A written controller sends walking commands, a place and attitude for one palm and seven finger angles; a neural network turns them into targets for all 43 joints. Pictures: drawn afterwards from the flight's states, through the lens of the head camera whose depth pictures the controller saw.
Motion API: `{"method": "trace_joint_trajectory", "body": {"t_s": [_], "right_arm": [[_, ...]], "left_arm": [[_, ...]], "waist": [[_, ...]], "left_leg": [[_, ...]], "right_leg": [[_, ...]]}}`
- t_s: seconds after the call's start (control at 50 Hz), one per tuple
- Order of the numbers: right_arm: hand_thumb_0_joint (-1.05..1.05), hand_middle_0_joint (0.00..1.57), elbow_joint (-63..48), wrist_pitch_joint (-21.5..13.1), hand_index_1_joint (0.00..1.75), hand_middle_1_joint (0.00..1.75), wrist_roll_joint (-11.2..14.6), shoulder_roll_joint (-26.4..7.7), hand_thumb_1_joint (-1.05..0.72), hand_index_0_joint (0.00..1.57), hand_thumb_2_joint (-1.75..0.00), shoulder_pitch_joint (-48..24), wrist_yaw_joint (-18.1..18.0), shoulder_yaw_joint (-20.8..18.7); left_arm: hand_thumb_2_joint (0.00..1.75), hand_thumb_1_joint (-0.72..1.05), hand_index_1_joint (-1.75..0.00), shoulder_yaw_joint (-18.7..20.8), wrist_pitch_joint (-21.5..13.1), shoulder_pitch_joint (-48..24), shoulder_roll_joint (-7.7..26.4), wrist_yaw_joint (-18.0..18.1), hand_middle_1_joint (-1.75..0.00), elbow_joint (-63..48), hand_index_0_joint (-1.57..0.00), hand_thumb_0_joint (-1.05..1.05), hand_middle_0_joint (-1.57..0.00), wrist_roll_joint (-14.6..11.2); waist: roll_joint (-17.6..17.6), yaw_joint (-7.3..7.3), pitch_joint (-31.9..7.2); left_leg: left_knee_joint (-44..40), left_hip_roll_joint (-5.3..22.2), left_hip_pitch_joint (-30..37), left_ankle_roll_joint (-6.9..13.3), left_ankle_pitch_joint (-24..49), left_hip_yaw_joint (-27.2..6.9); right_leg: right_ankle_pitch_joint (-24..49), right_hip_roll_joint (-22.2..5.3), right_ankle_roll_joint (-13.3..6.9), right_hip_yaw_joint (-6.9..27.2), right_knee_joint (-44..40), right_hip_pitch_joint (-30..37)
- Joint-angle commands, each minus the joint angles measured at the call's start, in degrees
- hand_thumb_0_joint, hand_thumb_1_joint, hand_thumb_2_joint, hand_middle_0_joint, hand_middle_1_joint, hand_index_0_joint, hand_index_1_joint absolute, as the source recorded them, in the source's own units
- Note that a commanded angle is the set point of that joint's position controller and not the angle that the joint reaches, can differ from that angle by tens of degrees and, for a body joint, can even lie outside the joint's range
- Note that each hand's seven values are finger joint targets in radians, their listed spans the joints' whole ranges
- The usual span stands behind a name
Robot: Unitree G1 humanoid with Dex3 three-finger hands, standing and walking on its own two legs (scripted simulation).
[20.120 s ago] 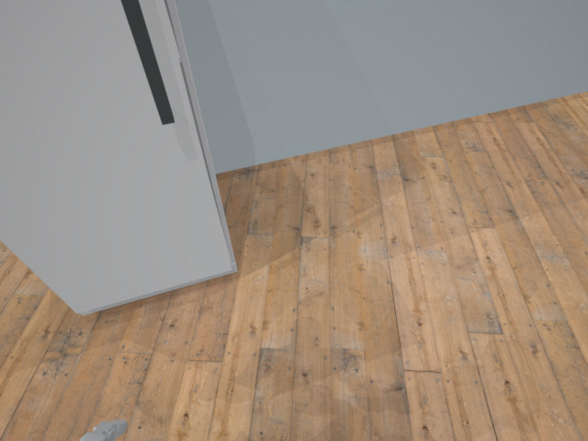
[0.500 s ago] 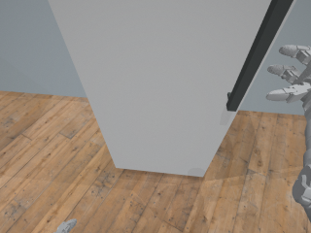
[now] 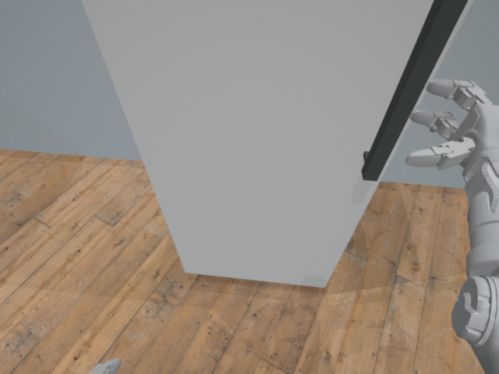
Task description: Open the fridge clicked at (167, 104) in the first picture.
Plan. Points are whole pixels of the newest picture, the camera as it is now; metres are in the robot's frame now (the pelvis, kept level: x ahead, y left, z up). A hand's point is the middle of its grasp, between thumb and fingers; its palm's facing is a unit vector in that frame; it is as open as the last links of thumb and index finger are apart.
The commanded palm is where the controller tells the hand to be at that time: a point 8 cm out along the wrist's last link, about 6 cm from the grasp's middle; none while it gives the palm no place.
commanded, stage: feel for the door with the fingertips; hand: right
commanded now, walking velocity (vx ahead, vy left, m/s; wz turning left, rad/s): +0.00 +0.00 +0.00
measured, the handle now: (415, 58) +0.52 -0.17 +0.26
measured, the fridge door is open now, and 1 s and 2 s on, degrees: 0 0 0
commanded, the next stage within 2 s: slide the fingers in behind the handle in 0.38 s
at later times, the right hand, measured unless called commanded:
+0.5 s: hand (426, 116) +0.48 -0.20 +0.19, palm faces +0.01 +1.00 +0.01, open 13.7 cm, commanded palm +0.46 -0.24 +0.19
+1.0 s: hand (415, 122) +0.47 -0.19 +0.19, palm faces -0.01 +1.00 +0.02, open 13.9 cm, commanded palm +0.44 -0.23 +0.19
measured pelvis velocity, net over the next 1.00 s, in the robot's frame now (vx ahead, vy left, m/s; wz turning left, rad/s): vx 0.00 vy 0.00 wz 0.00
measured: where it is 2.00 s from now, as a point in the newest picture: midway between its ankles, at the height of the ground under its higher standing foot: outside the picture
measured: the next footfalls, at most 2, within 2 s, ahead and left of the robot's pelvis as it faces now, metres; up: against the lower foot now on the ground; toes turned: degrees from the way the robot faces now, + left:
none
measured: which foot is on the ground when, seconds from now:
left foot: down 0.00-1.00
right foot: down 0.00-1.00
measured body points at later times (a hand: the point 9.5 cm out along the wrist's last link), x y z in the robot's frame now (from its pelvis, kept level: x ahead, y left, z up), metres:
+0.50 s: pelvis -0.01 +0.00 +0.00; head +0.04 +0.00 +0.44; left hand +0.02 +0.28 -0.12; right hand +0.47 -0.26 +0.19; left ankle -0.01 +0.13 -0.73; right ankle +0.00 -0.11 -0.73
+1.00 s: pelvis +0.00 +0.00 +0.00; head +0.03 +0.00 +0.45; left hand +0.05 +0.27 -0.11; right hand +0.46 -0.24 +0.19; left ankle -0.01 +0.13 -0.73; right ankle +0.00 -0.11 -0.73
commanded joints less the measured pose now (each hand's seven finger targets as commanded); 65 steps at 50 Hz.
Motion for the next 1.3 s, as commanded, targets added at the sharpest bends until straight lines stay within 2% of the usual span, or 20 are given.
{"method": "trace_joint_trajectory", "body": {"t_s": [0.0,0.06,0.1,0.14,0.22,0.26,0.48,0.6,0.68,0.74,0.78,0.82,0.86,1.04,1.08,1.12,1.16,1.22,1.26,1.28], "right_arm": [[0.0,0.3,-12.85,-3.98,1.2,1.2,0.15,-15.28,0.5,0.3,-0.3,-30.02,-1.47,-2.45],[0.0,0.3,-9.46,-4.64,1.2,1.2,-0.29,-15.81,0.5,0.3,-0.3,-32.22,-2.0,-1.98],[0.0,0.3,-9.25,-5.48,1.2,1.2,-1.02,-14.1,0.5,0.3,-0.3,-35.94,-2.04,-0.21],[0.0,0.3,-7.56,-6.27,1.2,1.2,-1.07,-13.73,0.5,0.3,-0.3,-36.72,-1.89,-0.13],[0.0,0.3,-3.7,-6.59,1.2,1.2,-0.78,-12.37,0.5,0.3,-0.3,-37.34,-1.26,0.98],[0.0,0.3,-0.76,-6.64,1.2,1.2,-0.81,-14.39,0.5,0.3,-0.3,-35.4,-1.37,-0.5],[0.0,0.3,0.13,-7.99,1.2,1.2,-2.03,-13.62,0.5,0.3,-0.3,-42.4,-1.61,1.12],[0.0,0.3,-1.79,-8.21,1.2,1.2,-1.61,-12.28,0.5,0.3,-0.3,-39.98,-1.44,1.38],[0.0,0.3,-1.82,-7.95,1.2,1.2,-0.88,-15.2,0.5,0.3,-0.3,-36.96,-1.05,-1.26],[0.0,0.3,-1.94,-7.39,1.2,1.2,-1.18,-13.65,0.5,0.3,-0.3,-36.77,-0.92,0.38],[0.0,0.3,-3.96,-7.85,1.2,1.2,-0.99,-16.33,0.5,0.3,-0.3,-35.8,-1.35,-2.06],[0.0,0.3,-6.41,-7.56,1.2,1.2,-0.81,-12.73,0.5,0.3,-0.3,-34.45,-1.38,0.2],[0.0,0.3,-7.41,-7.39,1.2,1.2,-0.04,-12.22,0.5,0.3,-0.3,-33.82,-1.63,0.36],[0.0,0.3,-13.61,-4.85,1.2,1.2,-0.38,-9.44,0.5,0.3,-0.3,-31.12,-4.62,0.56],[0.0,0.3,-13.69,-4.43,1.2,1.2,-0.55,-11.32,0.5,0.3,-0.3,-29.36,-5.04,-1.18],[0.0,0.3,-13.32,-3.6,1.2,1.2,-0.64,-9.0,0.5,0.3,-0.3,-30.94,-4.97,0.83],[0.0,0.3,-13.5,-3.64,1.2,1.2,-0.66,-11.23,0.5,0.3,-0.3,-30.0,-5.23,-0.76],[0.0,0.3,-14.81,-3.74,1.2,1.2,-0.57,-7.0,0.5,0.3,-0.3,-31.05,-4.96,2.54],[0.0,0.3,-15.74,-4.03,1.2,1.2,-0.01,-5.51,0.5,0.3,-0.3,-31.78,-4.98,3.65],[0.0,0.3,-15.53,-3.82,1.2,1.2,0.07,-6.81,0.5,0.3,-0.3,-30.95,-5.08,1.88]], "left_arm": [[0.9,0.9,-0.3,3.32,-2.45,1.03,8.82,0.97,-0.3,-5.84,-0.2,0.0,-0.2,-0.06],[0.9,0.9,-0.3,3.24,-2.29,1.7,8.98,1.37,-0.3,-5.32,-0.2,0.0,-0.2,0.02],[0.9,0.9,-0.3,3.03,-2.7,1.36,8.76,1.35,-0.3,-4.97,-0.2,0.0,-0.2,0.03],[0.9,0.9,-0.3,3.2,-3.06,2.12,8.95,1.36,-0.3,-4.32,-0.2,0.0,-0.2,0.23],[0.9,0.9,-0.3,3.13,-3.21,2.85,9.15,1.2,-0.3,-3.57,-0.2,0.0,-0.2,0.3],[0.9,0.9,-0.3,3.24,-2.96,3.96,9.56,1.2,-0.3,-3.41,-0.2,0.0,-0.2,0.49],[0.9,0.9,-0.3,3.67,-3.05,6.23,9.82,1.03,-0.3,-1.96,-0.2,0.0,-0.2,0.67],[0.9,0.9,-0.3,3.86,-3.46,6.53,9.64,0.61,-0.3,-2.03,-0.2,0.0,-0.2,0.91],[0.9,0.9,-0.3,3.72,-3.39,6.08,9.99,0.69,-0.3,-2.54,-0.2,0.0,-0.2,0.75],[0.9,0.9,-0.3,3.45,-3.28,5.19,9.55,0.86,-0.3,-3.24,-0.2,0.0,-0.2,0.51],[0.9,0.9,-0.3,3.55,-3.32,5.13,9.66,0.94,-0.3,-3.44,-0.2,0.0,-0.2,0.5],[0.9,0.9,-0.3,3.52,-3.42,4.24,9.08,0.63,-0.3,-4.22,-0.2,0.0,-0.2,0.4],[0.9,0.9,-0.3,3.64,-3.3,4.51,9.1,0.75,-0.3,-4.07,-0.2,0.0,-0.2,0.43],[0.9,0.9,-0.3,3.53,-3.3,1.49,8.3,0.21,-0.3,-5.26,-0.2,0.0,-0.2,0.31],[0.9,0.9,-0.3,3.52,-2.88,1.12,8.4,0.3,-0.3,-5.42,-0.2,0.0,-0.2,0.2],[0.9,0.9,-0.3,3.51,-2.71,0.83,8.14,0.31,-0.3,-5.46,-0.2,0.0,-0.2,0.24],[0.9,0.9,-0.3,3.55,-2.29,0.86,8.23,0.53,-0.3,-5.7,-0.2,0.0,-0.2,0.26],[0.9,0.9,-0.3,3.26,-2.35,-0.27,7.62,0.39,-0.3,-5.77,-0.2,0.0,-0.2,0.04],[0.9,0.9,-0.3,3.54,-2.39,0.15,7.66,0.44,-0.3,-5.57,-0.2,0.0,-0.2,0.09],[0.9,0.9,-0.3,3.54,-2.54,-0.43,7.73,0.37,-0.3,-5.73,-0.2,0.0,-0.2,0.08]], "waist": [[-3.2,0.23,-18.2],[-0.62,1.01,-16.21],[-4.15,1.66,-17.2],[-3.87,1.82,-18.02],[-2.55,2.31,-17.39],[0.63,1.91,-16.8],[-2.93,4.06,-17.55],[-4.44,2.96,-20.1],[-1.43,1.9,-19.44],[-2.18,2.25,-16.73],[-2.51,1.38,-18.59],[-4.78,1.09,-19.65],[-1.86,1.58,-19.59],[-1.48,0.2,-19.39],[-0.76,-0.54,-19.27],[-0.14,0.35,-18.54],[0.63,-0.12,-18.83],[-2.63,0.24,-18.53],[-0.28,0.82,-18.99],[-1.87,-0.14,-19.54]], "left_leg": [[-2.85,-1.74,3.35,1.56,18.16,-0.27],[-3.1,-1.55,3.2,1.4,16.39,-0.21],[-2.99,-1.52,1.3,1.42,15.65,-0.39],[-2.78,-1.61,0.63,1.52,15.75,-0.3],[-2.52,-1.58,0.13,1.36,16.1,-0.3],[-2.52,-1.52,1.27,1.43,15.19,-0.09],[-2.66,-1.77,-2.75,1.07,13.03,-0.46],[-2.23,-1.92,-2.48,1.29,13.02,-0.09],[-2.35,-1.99,0.02,1.28,13.6,-0.26],[-2.66,-1.88,-0.72,1.21,12.41,-0.19],[-2.35,-1.9,0.81,1.32,14.17,-0.4],[-2.02,-1.89,0.47,1.44,15.05,-0.18],[-1.96,-2.02,1.57,1.45,16.4,0.27],[-1.66,-1.97,3.18,1.48,19.84,0.23],[-1.54,-1.9,4.79,1.59,21.64,-0.02],[-1.87,-1.77,4.5,1.36,21.63,0.01],[-1.98,-1.63,6.05,1.45,21.92,-0.14],[-2.0,-1.61,4.49,1.61,21.81,-0.18],[-2.09,-1.71,4.69,1.6,21.78,0.15],[-2.08,-1.71,4.51,1.63,21.71,-0.24]], "right_leg": [[16.27,1.53,-1.76,2.64,-2.74,12.93],[14.37,1.43,-1.96,2.63,-2.89,11.04],[13.89,1.52,-1.63,2.95,-2.87,12.79],[14.62,1.38,-1.49,3.38,-2.6,13.78],[14.25,1.45,-1.5,3.26,-2.36,12.41],[13.38,1.46,-1.68,3.35,-2.34,10.2],[11.77,1.28,-1.65,3.64,-1.61,10.73],[12.79,1.23,-1.45,3.79,-1.49,12.39],[11.92,1.39,-1.79,3.4,-1.79,10.05],[10.27,1.4,-1.83,3.16,-2.33,9.13],[12.1,1.39,-1.89,3.01,-2.03,9.89],[13.38,1.44,-1.62,2.86,-1.93,11.79],[15.25,1.21,-1.78,3.01,-1.69,12.1],[18.24,1.34,-1.62,2.72,-2.14,13.43],[19.43,1.44,-1.76,2.42,-2.04,12.82],[18.41,1.58,-1.88,2.15,-2.2,12.55],[18.62,1.75,-2.08,2.01,-2.04,12.15],[18.91,1.78,-1.72,2.15,-2.16,13.73],[19.68,1.62,-1.89,2.45,-1.85,14.66],[19.09,1.72,-1.81,2.38,-2.01,14.81]]}}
